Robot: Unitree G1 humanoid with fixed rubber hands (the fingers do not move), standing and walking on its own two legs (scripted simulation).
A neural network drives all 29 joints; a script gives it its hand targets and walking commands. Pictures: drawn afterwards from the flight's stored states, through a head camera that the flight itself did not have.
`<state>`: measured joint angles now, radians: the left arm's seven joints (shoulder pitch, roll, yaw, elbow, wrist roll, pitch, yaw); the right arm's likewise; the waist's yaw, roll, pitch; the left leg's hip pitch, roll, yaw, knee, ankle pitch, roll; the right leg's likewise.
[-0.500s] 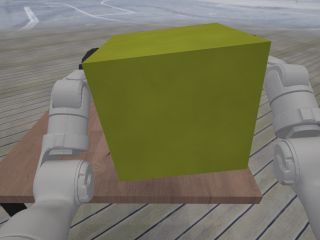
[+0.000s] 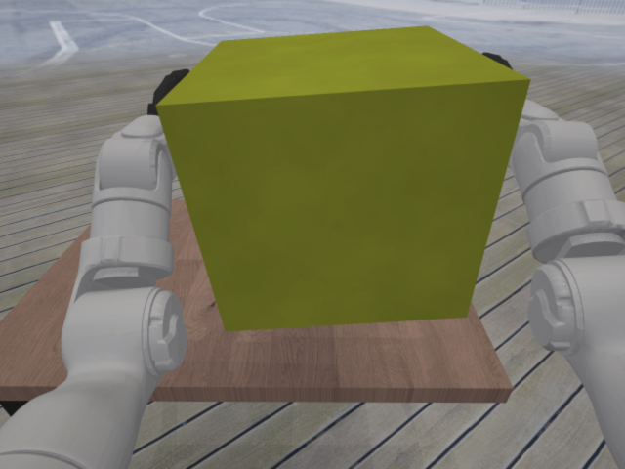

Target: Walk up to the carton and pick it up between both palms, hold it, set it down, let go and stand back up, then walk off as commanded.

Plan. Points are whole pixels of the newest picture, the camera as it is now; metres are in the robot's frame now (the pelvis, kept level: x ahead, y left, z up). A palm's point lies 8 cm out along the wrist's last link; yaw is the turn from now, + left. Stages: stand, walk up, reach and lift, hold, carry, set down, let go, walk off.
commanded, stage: set down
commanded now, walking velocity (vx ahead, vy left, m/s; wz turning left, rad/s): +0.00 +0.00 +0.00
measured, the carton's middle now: (333, 167) +0.41 +0.00 +0.27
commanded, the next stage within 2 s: none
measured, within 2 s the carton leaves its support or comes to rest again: neither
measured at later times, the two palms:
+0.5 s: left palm (181, 159) +0.41 +0.20 +0.28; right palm (475, 145) +0.42 -0.18 +0.30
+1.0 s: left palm (182, 174) +0.42 +0.21 +0.25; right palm (463, 165) +0.43 -0.18 +0.26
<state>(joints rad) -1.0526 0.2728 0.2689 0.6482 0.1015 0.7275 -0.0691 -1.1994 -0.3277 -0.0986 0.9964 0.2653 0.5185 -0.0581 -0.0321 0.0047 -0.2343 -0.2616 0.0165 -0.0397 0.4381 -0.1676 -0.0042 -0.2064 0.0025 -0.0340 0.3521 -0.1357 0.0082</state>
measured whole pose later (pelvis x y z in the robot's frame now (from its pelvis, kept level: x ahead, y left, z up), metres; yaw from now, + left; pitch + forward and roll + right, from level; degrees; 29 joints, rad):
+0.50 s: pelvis +0.03 +0.00 +0.00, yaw +0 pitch -1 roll -1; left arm -0.93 0.25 0.29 0.64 0.12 0.61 -0.09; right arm -1.07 -0.29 -0.02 0.94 0.25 0.43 -0.07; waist -0.03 0.00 -0.19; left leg -0.18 0.02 -0.04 0.38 -0.18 0.00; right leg -0.12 0.00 -0.03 0.29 -0.15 0.01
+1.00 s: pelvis +0.03 +0.00 +0.00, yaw +0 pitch -2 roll -1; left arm -0.90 0.25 0.30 0.64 0.14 0.54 -0.10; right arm -1.05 -0.24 -0.12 0.98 0.19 0.32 -0.05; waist -0.03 -0.01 -0.11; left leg -0.16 0.02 -0.04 0.38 -0.18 0.00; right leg -0.10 0.00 -0.03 0.29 -0.15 0.01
